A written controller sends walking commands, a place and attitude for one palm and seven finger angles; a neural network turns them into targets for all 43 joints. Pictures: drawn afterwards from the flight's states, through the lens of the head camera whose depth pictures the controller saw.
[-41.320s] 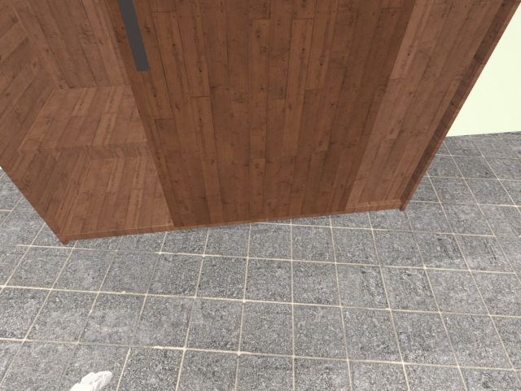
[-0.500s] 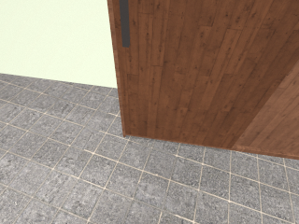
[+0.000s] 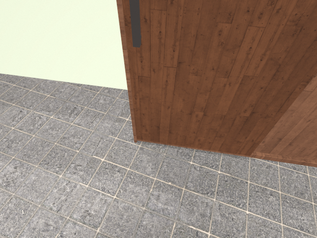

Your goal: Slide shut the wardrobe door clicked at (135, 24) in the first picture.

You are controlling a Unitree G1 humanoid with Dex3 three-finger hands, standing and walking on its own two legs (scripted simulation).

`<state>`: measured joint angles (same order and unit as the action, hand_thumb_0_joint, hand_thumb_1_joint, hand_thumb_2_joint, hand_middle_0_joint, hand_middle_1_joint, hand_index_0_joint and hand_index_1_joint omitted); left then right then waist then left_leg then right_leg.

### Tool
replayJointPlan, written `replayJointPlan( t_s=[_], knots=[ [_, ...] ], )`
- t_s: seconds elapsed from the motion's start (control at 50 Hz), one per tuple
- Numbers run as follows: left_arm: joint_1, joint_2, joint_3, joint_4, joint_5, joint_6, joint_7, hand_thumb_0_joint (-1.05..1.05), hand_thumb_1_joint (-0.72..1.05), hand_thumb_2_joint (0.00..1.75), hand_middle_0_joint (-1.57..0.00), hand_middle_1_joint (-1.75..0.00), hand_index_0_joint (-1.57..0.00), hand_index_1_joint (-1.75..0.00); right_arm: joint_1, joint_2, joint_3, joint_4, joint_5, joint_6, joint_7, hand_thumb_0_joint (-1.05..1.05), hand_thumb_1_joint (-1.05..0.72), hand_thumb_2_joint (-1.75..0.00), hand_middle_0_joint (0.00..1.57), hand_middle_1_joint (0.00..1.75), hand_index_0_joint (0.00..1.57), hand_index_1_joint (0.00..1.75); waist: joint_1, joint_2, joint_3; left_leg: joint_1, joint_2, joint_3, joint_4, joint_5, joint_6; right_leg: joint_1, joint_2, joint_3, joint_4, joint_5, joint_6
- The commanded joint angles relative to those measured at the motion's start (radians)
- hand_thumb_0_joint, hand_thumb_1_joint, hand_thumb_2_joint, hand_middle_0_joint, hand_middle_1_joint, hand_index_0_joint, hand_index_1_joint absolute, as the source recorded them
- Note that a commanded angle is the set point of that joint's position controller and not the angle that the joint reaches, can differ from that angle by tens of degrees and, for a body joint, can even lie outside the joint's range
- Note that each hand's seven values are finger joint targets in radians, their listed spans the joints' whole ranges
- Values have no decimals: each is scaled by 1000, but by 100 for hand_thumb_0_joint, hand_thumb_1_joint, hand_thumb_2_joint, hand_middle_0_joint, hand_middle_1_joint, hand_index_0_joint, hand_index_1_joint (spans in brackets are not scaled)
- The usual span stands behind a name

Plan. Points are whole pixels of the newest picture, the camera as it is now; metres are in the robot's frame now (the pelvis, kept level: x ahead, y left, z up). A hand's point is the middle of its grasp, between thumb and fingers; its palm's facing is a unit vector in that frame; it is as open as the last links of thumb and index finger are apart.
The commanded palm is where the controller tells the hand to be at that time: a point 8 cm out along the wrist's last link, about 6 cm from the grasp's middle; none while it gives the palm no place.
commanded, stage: look to check the result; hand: right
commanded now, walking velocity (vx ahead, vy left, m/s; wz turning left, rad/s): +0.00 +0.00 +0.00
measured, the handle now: (136, 6) +0.81 +0.14 +0.20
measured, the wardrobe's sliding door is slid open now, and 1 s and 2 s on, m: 0.00 0.00 0.00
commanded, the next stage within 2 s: stand and wait in 0.40 s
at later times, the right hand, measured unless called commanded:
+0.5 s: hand out of the picture +0.04 -0.18 -0.17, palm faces +0.01 +0.98 -0.21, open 7.4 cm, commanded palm none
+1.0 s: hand out of the picture +0.08 -0.21 -0.16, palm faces +0.01 +0.96 -0.29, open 7.4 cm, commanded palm none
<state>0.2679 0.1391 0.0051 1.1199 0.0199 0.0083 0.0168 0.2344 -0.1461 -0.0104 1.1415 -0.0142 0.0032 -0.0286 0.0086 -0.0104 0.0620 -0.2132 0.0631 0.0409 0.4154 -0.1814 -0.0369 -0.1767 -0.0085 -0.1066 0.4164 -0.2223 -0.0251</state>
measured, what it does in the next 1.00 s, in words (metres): stands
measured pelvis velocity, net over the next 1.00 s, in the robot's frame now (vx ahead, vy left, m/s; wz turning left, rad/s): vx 0.02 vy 0.01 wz -0.02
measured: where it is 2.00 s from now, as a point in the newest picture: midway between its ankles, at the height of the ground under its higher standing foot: outside the picture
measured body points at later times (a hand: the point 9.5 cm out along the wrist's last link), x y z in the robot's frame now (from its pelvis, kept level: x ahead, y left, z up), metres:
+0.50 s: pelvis +0.01 +0.01 +0.00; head +0.03 +0.01 +0.45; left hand +0.03 +0.24 -0.16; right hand +0.04 -0.23 -0.15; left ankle +0.03 +0.14 -0.74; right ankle +0.00 -0.10 -0.74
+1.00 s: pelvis +0.02 +0.01 +0.01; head +0.04 +0.01 +0.45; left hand +0.08 +0.29 -0.14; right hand +0.08 -0.26 -0.14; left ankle +0.03 +0.14 -0.74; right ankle +0.00 -0.10 -0.74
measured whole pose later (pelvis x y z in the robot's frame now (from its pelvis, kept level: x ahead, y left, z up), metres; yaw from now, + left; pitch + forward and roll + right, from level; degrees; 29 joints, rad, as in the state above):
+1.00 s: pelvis +0.02 +0.01 +0.01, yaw -1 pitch -1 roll +0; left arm 0.14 0.28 0.01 1.13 0.02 0.00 0.00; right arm 0.12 -0.28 -0.02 1.13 -0.01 -0.02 -0.01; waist 0.01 -0.01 0.05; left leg -0.13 0.05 0.07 0.32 -0.17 -0.02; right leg -0.10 -0.02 -0.08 0.33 -0.20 0.00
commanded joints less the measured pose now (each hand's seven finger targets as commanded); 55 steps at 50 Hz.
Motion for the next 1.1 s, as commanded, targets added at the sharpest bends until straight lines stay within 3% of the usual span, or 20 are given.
replayJointPlan(
  t_s=[0.0, 0.22, 0.26, 0.4, 0.52, 0.8, 0.96, 1.08],
  knots=[
    [61, 100, 21, -22, 1, -14, 9, 0, 90, 90, -20, -30, -20, -30, 48, -110, -21, -31, -2, -20, -7, 0, -90, -90, 20, 30, 20, 30, 2, 15, -17, 7, 51, -52, -65, 41, 29, -8, -104, 96, -97, 61, 11],
    [38, 119, 23, -14, 1, -14, 9, 0, 90, 90, -20, -30, -20, -30, 16, -133, -24, -33, -1, -23, -5, 0, -90, -90, 20, 30, 20, 30, 2, 0, 10, 21, 53, -52, -84, 44, 32, -15, -108, 95, -111, 63, 18],
    [33, 133, 25, -15, -2, -18, 8, 0, 90, 90, -20, -30, -20, -30, 19, -146, -25, -35, -1, -26, -5, 0, -90, -90, 20, 30, 20, 30, 0, 4, -18, 38, 55, -51, -81, 73, 34, 3, -110, 98, -102, 97, 15],
    [3, 154, 27, -14, 1, -18, 8, 0, 90, 90, -20, -30, -20, -30, -9, -163, -27, -38, 0, -28, -1, 0, -90, -90, 20, 30, 20, 30, 1, 12, -13, 40, 60, -50, -96, 62, 36, 10, -111, 102, -112, 89, 17],
    [-24, 186, 31, -20, 0, -24, 8, 0, 90, 90, -20, -30, -20, -30, -33, -195, -32, -44, 1, -35, 1, 0, -90, -90, 20, 30, 20, 30, 1, 9, -44, 71, 66, -50, -94, 136, 41, 34, -119, 106, -111, 149, 17],
    [-100, 269, 38, -31, 0, -28, 2, 0, 90, 90, -20, -30, -20, -30, -100, -270, -38, -55, 1, -41, 9, 0, -90, -90, 20, 30, 20, 30, 0, -9, -65, 103, 75, -54, -119, 147, 45, 57, -129, 120, -137, 169, 19],
    [-141, 316, 39, -41, -2, -30, -2, 0, 90, 90, -20, -30, -20, -30, -129, -311, -40, -62, 0, -43, 13, 0, -90, -90, 20, 30, 20, 30, -1, 17, -72, 109, 80, -53, -135, 150, 46, 73, -135, 128, -149, 179, 18],
    [-166, 342, 38, -44, -2, -32, -4, 0, 90, 90, -20, -30, -20, -30, -155, -334, -39, -66, 1, -43, 15, 0, -90, -90, 20, 30, 20, 30, 0, -5, -82, 122, 86, -55, -140, 166, 45, 82, -137, 130, -157, 193, 21]
  ],
)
